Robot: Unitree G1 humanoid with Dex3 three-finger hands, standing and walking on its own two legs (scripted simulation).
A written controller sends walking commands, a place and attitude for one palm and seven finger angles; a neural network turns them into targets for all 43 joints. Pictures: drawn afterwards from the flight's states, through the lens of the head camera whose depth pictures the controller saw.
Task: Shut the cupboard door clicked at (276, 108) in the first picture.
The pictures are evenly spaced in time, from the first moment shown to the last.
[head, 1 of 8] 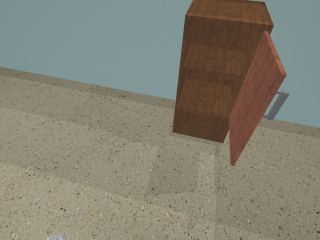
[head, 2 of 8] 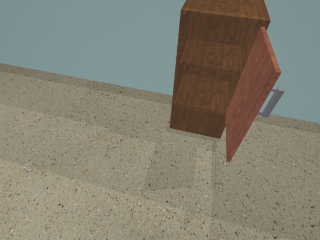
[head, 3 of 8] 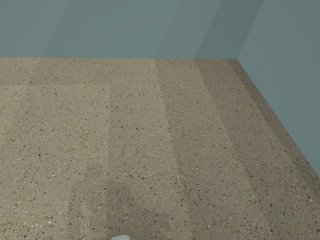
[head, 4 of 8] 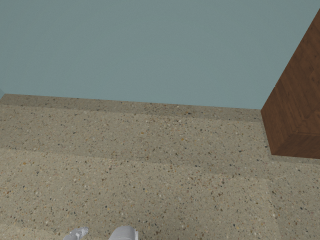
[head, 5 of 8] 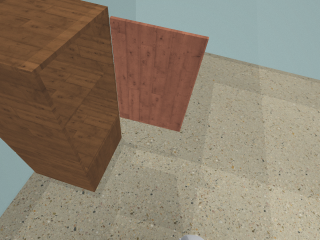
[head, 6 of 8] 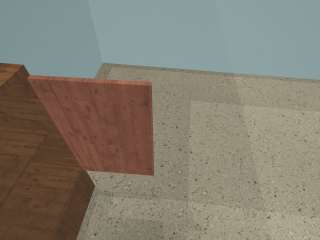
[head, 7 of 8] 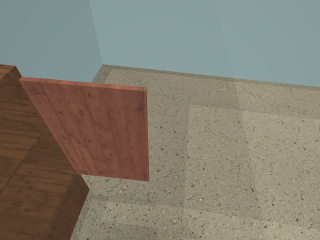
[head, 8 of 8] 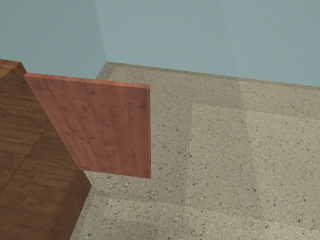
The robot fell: no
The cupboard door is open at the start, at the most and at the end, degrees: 92 92 92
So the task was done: no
